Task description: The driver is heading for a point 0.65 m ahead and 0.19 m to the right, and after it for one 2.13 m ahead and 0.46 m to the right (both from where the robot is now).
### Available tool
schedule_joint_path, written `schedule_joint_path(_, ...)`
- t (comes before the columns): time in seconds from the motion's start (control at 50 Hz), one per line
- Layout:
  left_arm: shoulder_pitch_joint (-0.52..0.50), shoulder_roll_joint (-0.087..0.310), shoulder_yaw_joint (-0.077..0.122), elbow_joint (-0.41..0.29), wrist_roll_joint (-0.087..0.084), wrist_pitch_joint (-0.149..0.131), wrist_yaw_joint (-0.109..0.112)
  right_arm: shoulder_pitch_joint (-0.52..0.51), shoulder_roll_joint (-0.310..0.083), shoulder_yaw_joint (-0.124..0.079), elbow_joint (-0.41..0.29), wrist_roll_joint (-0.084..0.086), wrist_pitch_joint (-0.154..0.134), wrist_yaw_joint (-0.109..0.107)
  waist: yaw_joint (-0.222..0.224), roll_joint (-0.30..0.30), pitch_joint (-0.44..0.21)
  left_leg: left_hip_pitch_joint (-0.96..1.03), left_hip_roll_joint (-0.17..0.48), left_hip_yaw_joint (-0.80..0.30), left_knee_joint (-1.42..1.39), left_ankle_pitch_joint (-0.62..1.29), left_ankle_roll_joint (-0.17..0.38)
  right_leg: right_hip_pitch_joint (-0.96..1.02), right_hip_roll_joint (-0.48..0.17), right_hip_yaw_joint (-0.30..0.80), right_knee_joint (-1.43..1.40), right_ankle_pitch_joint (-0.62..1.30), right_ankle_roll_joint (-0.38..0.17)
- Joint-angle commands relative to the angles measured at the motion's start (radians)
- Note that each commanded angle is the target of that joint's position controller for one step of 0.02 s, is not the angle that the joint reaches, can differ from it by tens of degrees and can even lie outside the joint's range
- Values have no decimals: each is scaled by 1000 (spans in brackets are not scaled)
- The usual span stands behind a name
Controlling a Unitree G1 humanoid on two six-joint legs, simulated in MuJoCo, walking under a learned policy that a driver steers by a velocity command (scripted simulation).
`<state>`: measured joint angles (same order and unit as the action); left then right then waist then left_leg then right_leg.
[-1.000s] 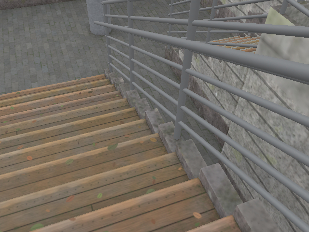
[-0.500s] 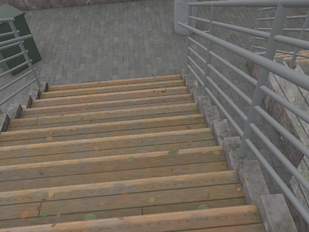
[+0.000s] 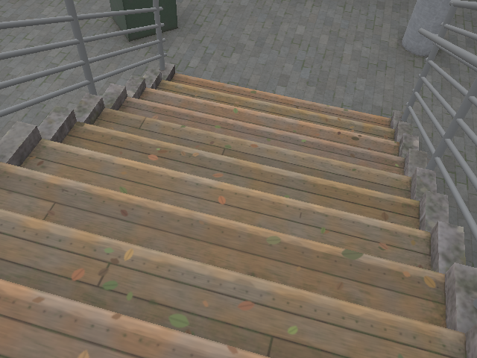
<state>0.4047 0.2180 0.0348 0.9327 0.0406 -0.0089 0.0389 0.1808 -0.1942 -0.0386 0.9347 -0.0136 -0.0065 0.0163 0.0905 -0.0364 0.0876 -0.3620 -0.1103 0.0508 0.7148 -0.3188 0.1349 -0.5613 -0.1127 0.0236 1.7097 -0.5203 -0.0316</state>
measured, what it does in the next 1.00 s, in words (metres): goes down, turning right: right foot 0.16 m lower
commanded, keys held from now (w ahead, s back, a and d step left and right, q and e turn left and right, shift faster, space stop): w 0.18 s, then w+e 0.50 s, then e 0.32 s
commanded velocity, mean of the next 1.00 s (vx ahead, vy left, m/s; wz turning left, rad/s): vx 0.43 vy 0.00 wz -0.29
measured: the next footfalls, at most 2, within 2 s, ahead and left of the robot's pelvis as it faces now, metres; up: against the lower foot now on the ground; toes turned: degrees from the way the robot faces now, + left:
right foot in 0.50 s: +0.41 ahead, -0.11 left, -0.16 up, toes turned -5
left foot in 1.08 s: +0.73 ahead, +0.01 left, -0.33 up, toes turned -28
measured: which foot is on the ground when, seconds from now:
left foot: down 0.00-0.50, up 0.52-1.00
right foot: up 0.00-0.48, down 0.50-1.00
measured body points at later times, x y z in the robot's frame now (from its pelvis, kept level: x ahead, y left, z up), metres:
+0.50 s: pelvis +0.27 -0.03 -0.12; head +0.27 -0.04 +0.33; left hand +0.44 +0.18 -0.23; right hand +0.16 -0.26 -0.26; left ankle +0.05 +0.04 -0.68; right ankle +0.38 -0.10 -0.85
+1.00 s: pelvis +0.52 -0.03 -0.21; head +0.50 -0.04 +0.24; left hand +0.57 +0.23 -0.34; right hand +0.64 -0.32 -0.30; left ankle +0.71 +0.03 -0.93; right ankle +0.37 -0.10 -0.88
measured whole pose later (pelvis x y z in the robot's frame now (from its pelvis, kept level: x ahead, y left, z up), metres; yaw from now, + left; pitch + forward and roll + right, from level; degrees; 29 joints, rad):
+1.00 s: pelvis +0.52 -0.03 -0.21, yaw -23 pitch +0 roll -2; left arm 0.47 0.21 0.03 0.88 0.02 -0.01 0.06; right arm 0.05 -0.23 -0.04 0.76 -0.04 -0.04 0.01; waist 0.11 0.08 -0.04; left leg -0.51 0.00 -0.14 0.50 0.37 -0.01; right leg -0.25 0.23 0.24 0.99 -0.71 -0.08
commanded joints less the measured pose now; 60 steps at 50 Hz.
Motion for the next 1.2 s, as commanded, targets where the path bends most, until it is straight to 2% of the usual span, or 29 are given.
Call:
schedule_joint_path(0.02,44,75,17,-33,18,17,-8,102,-145,-26,-14,-4,-52,-11,-24,31,3,-22,347,-416,-331,313,163,-128,-31,48,-409,233,45)
schedule_joint_path(0.08,77,83,30,6,15,31,-30,184,-190,-44,25,-3,-49,-15,-16,111,-61,4,283,-376,-325,420,159,-60,0,11,-526,359,46)
schedule_joint_path(0.12,-15,119,51,-1,-6,27,-39,221,-148,-41,36,0,-49,-8,-41,68,-27,70,272,-399,-315,300,131,-177,-8,55,-600,543,11)
schedule_joint_path(0.16,-123,117,61,-20,4,8,-52,268,-104,-31,63,5,-60,-29,-77,75,4,172,247,-419,-255,107,113,-294,-11,110,-728,675,-4)
schedule_joint_path(0.22,-208,80,51,-40,6,-5,-69,267,-97,-19,68,-1,-81,-41,-88,57,15,67,221,-381,-205,-72,100,-189,46,94,-885,907,-4)
schedule_joint_path(0.32,-336,44,32,-86,9,-27,-66,350,-104,3,86,-23,-81,-66,-165,64,56,79,212,-286,-23,107,43,-154,155,96,-993,936,-36)
schedule_joint_path(0.4,-417,24,7,-122,-20,-45,-65,378,-104,12,110,-46,-69,-73,-226,87,112,80,201,-222,112,236,30,-37,143,-20,-1156,888,-39)
schedule_joint_path(0.44,-329,29,0,-86,-40,-47,-56,387,-112,16,127,-50,-60,-84,-209,90,105,137,215,-203,226,421,20,67,115,-43,-1270,803,-54)
schedule_joint_path(0.48,-55,87,18,17,-40,-39,-51,384,-149,9,135,-41,-66,-85,-87,36,-41,187,220,-143,546,728,9,345,148,-90,-1386,747,-90)
schedule_joint_path(0.5,89,116,29,62,-13,-37,-54,351,-141,11,126,-30,-67,-81,-3,-39,-52,13,152,-77,897,511,-20,555,123,-70,-1466,831,-136)
schedule_joint_path(0.52,223,201,53,95,-16,-27,-65,360,-89,5,98,-20,-66,-74,11,-196,-209,-427,19,17,1409,-529,-80,1003,-94,141,-1050,1313,-259)
schedule_joint_path(0.54,250,193,51,77,-45,-12,-69,396,-142,2,35,11,-73,-75,0,-98,-394,-629,69,-53,1441,-532,-84,1202,-200,359,-962,1267,-349)
schedule_joint_path(0.56,191,235,71,47,-56,-2,-54,258,-153,9,-37,10,-71,-69,48,-115,-401,-804,68,-44,1394,-437,-101,1173,-277,535,-1182,794,-464)
schedule_joint_path(0.58,118,195,65,32,-46,6,-36,149,-161,8,-48,-22,-65,-64,30,22,-222,-832,139,-92,1219,-280,-95,936,-263,560,-1323,419,-433)
schedule_joint_path(0.6,24,151,46,1,-29,3,-33,106,-177,-5,-52,-38,-55,-57,-28,101,-109,-714,161,-94,1093,-195,-100,671,-231,535,-1361,370,-382)
schedule_joint_path(0.64,-19,107,19,5,-14,-39,-34,165,-126,-6,-19,-48,-22,-50,-127,92,-5,-492,214,-146,740,-20,-117,291,-115,455,-1320,521,-325)
schedule_joint_path(0.66,-53,107,21,-6,-35,-59,-26,94,-114,-7,-45,-54,-14,-40,-141,105,19,-353,208,-127,471,120,-164,133,-15,350,-1372,525,-293)
schedule_joint_path(0.7,-17,147,30,-6,-40,-51,-10,97,-56,7,-49,-67,-7,-24,-134,-21,-76,-217,178,-66,410,198,-183,132,1,332,-1330,824,-295)
schedule_joint_path(0.74,-5,140,32,-29,-38,-42,-19,157,-82,-7,-35,-34,-1,-27,-152,-18,-135,-213,170,-68,451,345,-158,181,8,322,-1246,1015,-274)
schedule_joint_path(0.78,114,94,23,4,-38,-37,-7,-34,-140,-35,-106,-36,-5,-24,-70,7,-79,-496,183,-148,338,450,-146,395,36,412,-1166,755,-276)
schedule_joint_path(0.88,58,98,17,-60,-32,-28,18,-150,-79,-15,-189,-59,-24,-5,-43,6,-72,-318,93,-138,86,675,-148,232,131,472,-1031,497,-234)
schedule_joint_path(1.0,59,76,13,-114,-9,4,30,-153,-68,-5,-248,7,-55,-13,15,-96,-21,-35,138,-219,-431,758,-143,236,211,445,-812,368,-155)
schedule_joint_path(1.06,54,96,23,-129,-23,17,17,138,-104,-35,-145,24,-56,-32,-85,48,-77,386,200,-167,-593,980,-165,85,288,329,-431,184,-101)
schedule_joint_path(1.08,106,79,27,-137,-37,12,-1,235,-156,-49,-114,10,-47,-34,-98,198,-146,628,286,-202,-442,1232,-169,-102,335,224,-205,-240,-72)
schedule_joint_path(1.1,194,74,33,-170,-96,17,2,318,-194,-45,-137,-6,-36,-28,-95,299,-365,952,478,-235,5,1655,-73,-325,349,91,252,-584,-34)
schedule_joint_path(1.12,175,88,25,-211,-108,12,18,308,-209,-51,-156,25,-38,-17,-115,300,-481,1004,580,-347,39,1582,36,-479,288,83,465,-524,-28)
schedule_joint_path(1.16,-19,89,24,-250,-24,31,24,208,-174,-37,-193,20,-41,-35,-131,161,-373,689,566,-394,-186,1009,157,-558,241,-4,586,-252,12)
schedule_joint_path(1.18,-130,123,35,-266,12,50,10,134,-114,-13,-211,10,-26,-55,-113,59,-253,444,490,-353,-314,674,129,-502,217,18,509,-52,16)
schedule_joint_path(1.2,-170,100,28,-301,7,79,6,140,-122,-2,-208,-11,-21,-58,-98,135,-175,253,504,-361,-316,697,157,-457,216,13,518,-11,22)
